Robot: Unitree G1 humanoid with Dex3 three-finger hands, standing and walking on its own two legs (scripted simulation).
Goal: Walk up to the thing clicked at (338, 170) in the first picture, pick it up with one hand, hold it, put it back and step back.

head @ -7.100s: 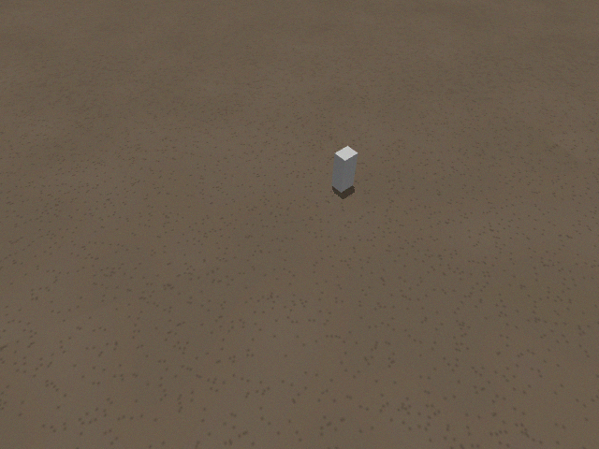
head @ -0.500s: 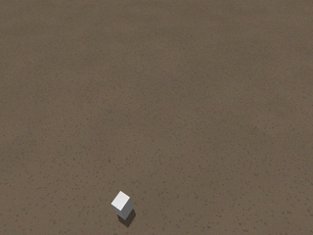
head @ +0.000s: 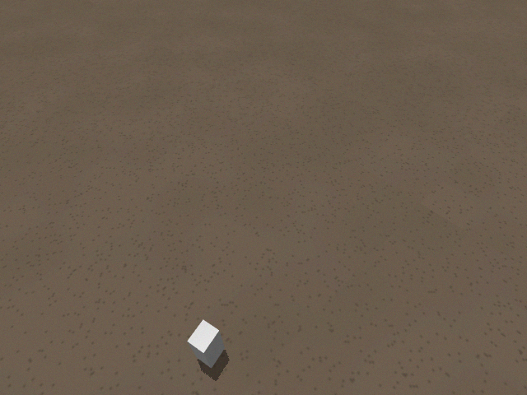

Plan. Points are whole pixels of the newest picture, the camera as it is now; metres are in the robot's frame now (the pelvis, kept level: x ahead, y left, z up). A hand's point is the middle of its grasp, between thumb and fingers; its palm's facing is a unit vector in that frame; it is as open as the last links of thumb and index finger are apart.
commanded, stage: stand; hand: left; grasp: from the side
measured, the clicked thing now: (207, 344) +0.39 +0.19 -0.69
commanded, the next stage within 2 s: go down in 0.42 s
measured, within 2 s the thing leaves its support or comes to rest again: neither
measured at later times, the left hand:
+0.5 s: hand out of the picture +0.07 +0.25 -0.16, palm faces -0.03 -0.94 -0.35, open 7.4 cm
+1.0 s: hand out of the picture +0.15 +0.28 -0.19, palm faces +0.06 -0.94 -0.32, open 15.8 cm
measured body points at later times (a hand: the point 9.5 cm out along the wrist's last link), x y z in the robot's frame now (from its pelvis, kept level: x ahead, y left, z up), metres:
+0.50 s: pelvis +0.00 +0.00 +0.00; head +0.01 +0.00 +0.45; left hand +0.08 +0.30 -0.13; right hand +0.08 -0.30 -0.13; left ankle +0.00 +0.13 -0.75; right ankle -0.02 -0.12 -0.75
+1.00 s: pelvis -0.02 +0.01 -0.06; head +0.06 +0.02 +0.39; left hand +0.14 +0.33 -0.17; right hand +0.09 -0.26 -0.17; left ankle +0.00 +0.13 -0.75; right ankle -0.02 -0.12 -0.75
